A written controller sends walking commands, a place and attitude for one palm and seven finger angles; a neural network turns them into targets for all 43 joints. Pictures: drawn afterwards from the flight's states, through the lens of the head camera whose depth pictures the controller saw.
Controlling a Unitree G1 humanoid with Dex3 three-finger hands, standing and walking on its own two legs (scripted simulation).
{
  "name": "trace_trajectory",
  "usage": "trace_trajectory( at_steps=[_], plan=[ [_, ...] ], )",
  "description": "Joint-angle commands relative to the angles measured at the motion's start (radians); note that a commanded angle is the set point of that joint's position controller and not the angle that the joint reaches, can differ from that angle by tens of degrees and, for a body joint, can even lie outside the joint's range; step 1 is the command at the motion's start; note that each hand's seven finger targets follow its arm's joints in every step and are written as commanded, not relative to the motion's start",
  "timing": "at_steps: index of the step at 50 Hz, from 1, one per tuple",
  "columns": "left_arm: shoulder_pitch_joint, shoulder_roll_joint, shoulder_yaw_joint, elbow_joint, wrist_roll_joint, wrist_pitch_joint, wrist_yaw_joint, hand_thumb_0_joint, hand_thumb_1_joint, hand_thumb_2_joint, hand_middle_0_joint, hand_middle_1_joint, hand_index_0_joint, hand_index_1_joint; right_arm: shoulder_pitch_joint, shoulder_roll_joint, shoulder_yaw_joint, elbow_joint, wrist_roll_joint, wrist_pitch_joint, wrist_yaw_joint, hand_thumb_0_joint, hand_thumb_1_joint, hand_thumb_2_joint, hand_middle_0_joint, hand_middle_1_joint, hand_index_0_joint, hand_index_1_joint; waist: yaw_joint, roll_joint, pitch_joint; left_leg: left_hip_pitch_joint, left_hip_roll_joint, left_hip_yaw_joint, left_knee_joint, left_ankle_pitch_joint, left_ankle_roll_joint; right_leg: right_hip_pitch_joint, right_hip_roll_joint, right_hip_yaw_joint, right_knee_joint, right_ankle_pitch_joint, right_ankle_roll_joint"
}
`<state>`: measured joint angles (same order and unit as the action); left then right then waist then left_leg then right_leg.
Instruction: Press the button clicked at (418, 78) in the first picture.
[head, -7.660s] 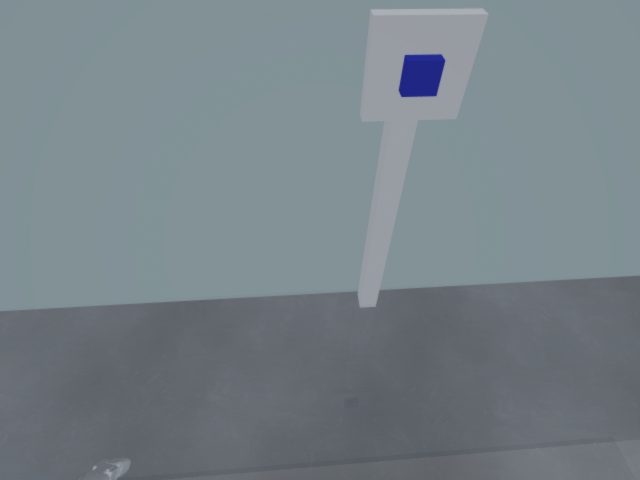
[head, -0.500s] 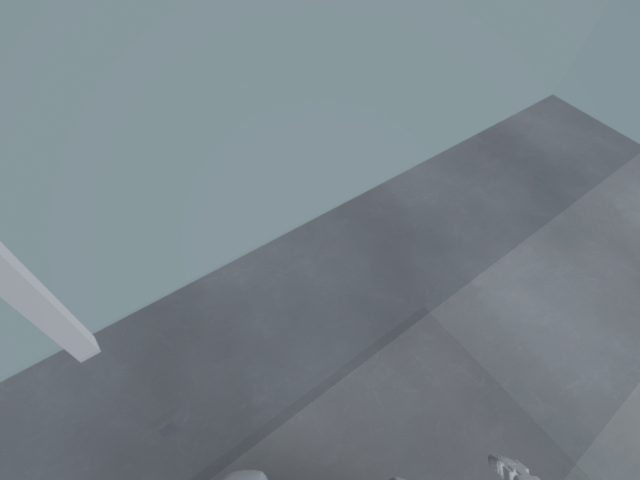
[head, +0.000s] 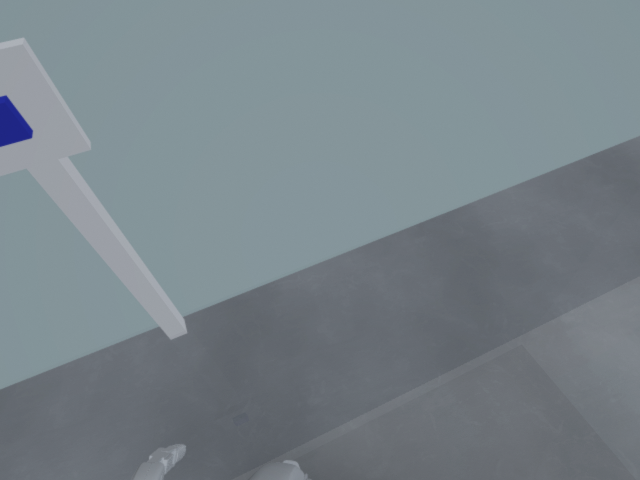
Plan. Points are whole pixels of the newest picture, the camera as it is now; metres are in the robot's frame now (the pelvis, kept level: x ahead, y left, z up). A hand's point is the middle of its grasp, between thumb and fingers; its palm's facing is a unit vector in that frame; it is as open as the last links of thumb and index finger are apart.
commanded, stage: turn to face it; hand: left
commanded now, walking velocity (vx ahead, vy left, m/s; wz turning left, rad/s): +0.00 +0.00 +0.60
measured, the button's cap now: out of the picture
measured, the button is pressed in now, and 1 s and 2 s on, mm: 0 0 0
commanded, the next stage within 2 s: take the last steps up to it in 0.56 s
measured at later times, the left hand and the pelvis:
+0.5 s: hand out of the picture -0.06 +0.25 -0.18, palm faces +0.32 -0.91 -0.25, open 7.4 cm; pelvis -0.02 +0.04 +0.00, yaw +14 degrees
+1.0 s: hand out of the picture -0.06 +0.17 -0.15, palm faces +0.42 -0.88 -0.23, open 7.4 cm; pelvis +0.01 +0.01 +0.01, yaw +21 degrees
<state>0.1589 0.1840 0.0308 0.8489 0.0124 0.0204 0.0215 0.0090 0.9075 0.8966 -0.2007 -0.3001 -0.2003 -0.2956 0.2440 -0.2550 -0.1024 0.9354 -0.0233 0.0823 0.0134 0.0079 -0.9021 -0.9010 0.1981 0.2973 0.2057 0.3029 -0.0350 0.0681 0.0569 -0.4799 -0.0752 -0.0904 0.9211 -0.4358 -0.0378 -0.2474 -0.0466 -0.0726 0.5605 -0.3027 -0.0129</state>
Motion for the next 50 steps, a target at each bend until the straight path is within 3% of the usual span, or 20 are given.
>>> trace_trajectory(
  at_steps=[1,9,14,17,18,19,20,21,22,24,26,33,37,40,41,42,43,44,47,50],
  plan=[
    [-0.042,0.179,0.049,-0.081,0.004,-0.029,0.014,0.000,0.900,0.900,-0.200,-0.300,-0.200,-0.300,-0.018,-0.083,-0.021,-0.070,-0.004,-0.020,0.017,0.000,-0.900,-0.900,0.200,0.300,0.200,0.300,0.000,-0.219,-0.003,-0.111,0.086,0.037,0.332,0.074,-0.026,0.017,-0.270,0.138,-0.280,0.155,-0.075],
    [0.105,0.210,0.061,-0.019,0.015,-0.026,0.015,0.000,0.900,0.900,-0.200,-0.300,-0.200,-0.300,-0.111,-0.064,-0.004,-0.078,0.003,-0.016,0.019,0.000,-0.900,-0.900,0.200,0.300,0.200,0.300,0.067,-0.270,-0.010,-0.078,0.118,0.112,0.115,0.036,-0.051,0.131,-0.306,0.046,-0.257,0.245,-0.094],
    [0.153,0.241,0.075,0.015,0.023,-0.021,0.011,0.000,0.900,0.900,-0.200,-0.300,-0.200,-0.300,-0.147,-0.034,0.020,-0.088,0.014,-0.040,0.013,0.000,-0.900,-0.900,0.200,0.300,0.200,0.300,0.097,-0.294,-0.079,0.052,0.097,0.174,-0.155,-0.029,-0.027,0.195,-0.328,0.018,-0.152,0.503,-0.110],
    [0.127,0.238,0.076,0.034,0.013,-0.017,0.008,0.000,0.900,0.900,-0.200,-0.300,-0.200,-0.300,-0.055,-0.053,0.022,-0.063,0.015,-0.057,0.005,0.000,-0.900,-0.900,0.200,0.300,0.200,0.300,0.042,-0.251,-0.131,0.243,0.086,0.186,-0.444,0.167,-0.006,0.154,-0.297,-0.053,-0.011,0.518,-0.042],
    [0.128,0.213,0.072,0.025,0.002,-0.011,0.006,0.000,0.900,0.900,-0.200,-0.300,-0.200,-0.300,0.001,-0.106,0.010,-0.050,0.012,-0.068,0.004,0.000,-0.900,-0.900,0.200,0.300,0.200,0.300,0.009,-0.120,-0.176,0.413,0.140,0.131,-0.549,0.349,0.014,0.042,-0.257,-0.098,0.126,0.398,0.009],
    [0.130,0.142,0.058,-0.009,-0.006,-0.008,0.000,0.000,0.900,0.900,-0.200,-0.300,-0.200,-0.300,0.049,-0.217,-0.015,-0.048,0.005,-0.079,-0.004,0.000,-0.900,-0.900,0.200,0.300,0.200,0.300,-0.020,0.196,-0.203,0.591,0.408,-0.210,-0.561,0.738,0.124,-0.259,-0.117,-0.125,0.335,-0.121,0.088],
    [0.080,0.120,0.037,-0.028,0.002,0.002,0.005,0.000,0.900,0.900,-0.200,-0.300,-0.200,-0.300,0.094,-0.260,-0.022,-0.030,0.012,-0.067,-0.015,0.000,-0.900,-0.900,0.200,0.300,0.200,0.300,-0.041,0.225,-0.215,0.572,0.511,-0.259,-0.536,1.029,0.232,-0.314,-0.081,-0.030,0.460,-0.384,0.098],
    [0.061,0.138,0.044,-0.026,0.005,0.007,0.007,0.000,0.900,0.900,-0.200,-0.300,-0.200,-0.300,0.085,-0.235,-0.013,-0.029,0.004,-0.063,-0.017,0.000,-0.900,-0.900,0.200,0.300,0.200,0.300,-0.033,0.114,-0.175,0.495,0.498,-0.159,-0.524,0.923,0.255,-0.280,-0.096,0.006,0.540,-0.338,0.079],
    [0.062,0.126,0.045,0.004,0.007,0.014,0.009,0.000,0.900,0.900,-0.200,-0.300,-0.200,-0.300,0.033,-0.193,0.000,-0.033,0.002,-0.069,-0.028,0.000,-0.900,-0.900,0.200,0.300,0.200,0.300,-0.014,0.193,-0.152,0.429,0.422,-0.139,-0.550,0.838,0.226,-0.288,-0.095,0.042,0.561,-0.277,0.082],
    [0.057,0.143,0.051,0.036,0.005,0.016,-0.001,0.000,0.900,0.900,-0.200,-0.300,-0.200,-0.300,-0.058,-0.143,0.019,-0.055,0.003,-0.069,-0.037,0.000,-0.900,-0.900,0.200,0.300,0.200,0.300,0.013,0.149,-0.054,0.348,0.353,-0.085,-0.570,0.758,0.195,-0.287,-0.088,0.055,0.594,-0.161,0.088],
    [0.091,0.134,0.049,0.057,0.004,0.015,-0.006,0.000,0.900,0.900,-0.200,-0.300,-0.200,-0.300,-0.066,-0.129,0.026,-0.055,0.006,-0.076,-0.038,0.000,-0.900,-0.900,0.200,0.300,0.200,0.300,0.030,0.094,-0.054,0.355,0.316,-0.051,-0.577,0.762,0.180,-0.269,-0.069,0.041,0.584,-0.109,0.094],
    [0.057,0.107,0.037,0.048,0.002,0.018,-0.001,0.000,0.900,0.900,-0.200,-0.300,-0.200,-0.300,-0.026,-0.122,0.021,-0.032,0.002,-0.073,-0.036,0.000,-0.900,-0.900,0.200,0.300,0.200,0.300,0.013,0.056,-0.060,0.348,0.327,-0.116,-0.613,0.562,0.212,-0.198,-0.042,0.036,0.364,-0.133,0.099],
    [0.067,0.084,0.029,0.053,0.006,-0.002,-0.013,0.000,0.900,0.900,-0.200,-0.300,-0.200,-0.300,-0.007,-0.114,0.019,-0.011,-0.005,-0.073,-0.029,0.000,-0.900,-0.900,0.200,0.300,0.200,0.300,0.010,0.111,-0.063,0.292,0.307,-0.178,-0.652,0.181,0.208,-0.092,-0.002,0.004,0.176,-0.153,0.076],
    [0.199,0.071,0.031,0.101,0.013,-0.025,-0.022,0.000,0.900,0.900,-0.200,-0.300,-0.200,-0.300,-0.031,-0.095,0.020,-0.003,-0.001,-0.074,-0.028,0.000,-0.900,-0.900,0.200,0.300,0.200,0.300,0.076,0.045,-0.058,0.118,0.241,-0.148,-0.573,-0.079,0.159,0.162,0.022,-0.026,-0.091,-0.018,0.063],
    [0.265,0.109,0.038,0.124,0.020,-0.038,-0.019,0.000,0.900,0.900,-0.200,-0.300,-0.200,-0.300,-0.022,-0.052,0.025,-0.003,0.005,-0.077,-0.025,0.000,-0.900,-0.900,0.200,0.300,0.200,0.300,0.103,-0.087,-0.057,-0.004,0.158,-0.079,-0.423,-0.129,0.112,0.294,-0.042,0.052,-0.214,-0.067,0.046],
    [0.319,0.210,0.060,0.136,0.034,-0.049,-0.007,0.000,0.900,0.900,-0.200,-0.300,-0.200,-0.300,-0.015,0.024,0.042,-0.025,0.017,-0.083,-0.019,0.000,-0.900,-0.900,0.200,0.300,0.200,0.300,0.127,-0.385,-0.048,-0.218,0.028,0.085,-0.121,-0.146,0.047,0.385,-0.306,0.404,-0.380,-0.316,-0.041],
    [0.337,0.234,0.059,0.126,0.015,-0.046,0.001,0.000,0.900,0.900,-0.200,-0.300,-0.200,-0.300,-0.102,-0.037,0.030,-0.060,-0.003,-0.082,-0.011,0.000,-0.900,-0.900,0.200,0.300,0.200,0.300,0.154,-0.334,0.041,-0.260,0.075,0.044,0.022,-0.141,0.043,0.226,-0.426,0.552,-0.475,-0.430,-0.109],
    [0.282,0.205,0.054,0.114,0.014,-0.053,0.004,0.000,0.900,0.900,-0.200,-0.300,-0.200,-0.300,-0.090,-0.053,0.020,-0.050,-0.010,-0.081,-0.001,0.000,-0.900,-0.900,0.200,0.300,0.200,0.300,0.109,-0.230,0.081,-0.255,0.103,0.017,0.094,-0.040,0.044,0.143,-0.410,0.514,-0.504,-0.475,-0.121],
    [0.214,0.097,0.027,0.131,0.006,-0.077,0.002,0.000,0.900,0.900,-0.200,-0.300,-0.200,-0.300,-0.005,-0.025,0.014,0.030,-0.012,-0.071,0.011,0.000,-0.900,-0.900,0.200,0.300,0.200,0.300,0.044,-0.209,0.149,-0.185,0.140,0.044,0.176,0.166,0.033,0.047,-0.280,0.285,-0.476,-0.239,-0.056],
    [0.273,0.061,0.014,0.160,0.004,-0.092,0.003,0.000,0.900,0.900,-0.200,-0.300,-0.200,-0.300,0.045,0.017,0.022,0.066,-0.008,-0.070,0.011,0.000,-0.900,-0.900,0.200,0.300,0.200,0.300,0.039,-0.205,0.123,-0.182,0.140,0.083,0.182,0.273,0.009,0.104,-0.215,0.111,-0.448,0.019,-0.033]
  ],
)
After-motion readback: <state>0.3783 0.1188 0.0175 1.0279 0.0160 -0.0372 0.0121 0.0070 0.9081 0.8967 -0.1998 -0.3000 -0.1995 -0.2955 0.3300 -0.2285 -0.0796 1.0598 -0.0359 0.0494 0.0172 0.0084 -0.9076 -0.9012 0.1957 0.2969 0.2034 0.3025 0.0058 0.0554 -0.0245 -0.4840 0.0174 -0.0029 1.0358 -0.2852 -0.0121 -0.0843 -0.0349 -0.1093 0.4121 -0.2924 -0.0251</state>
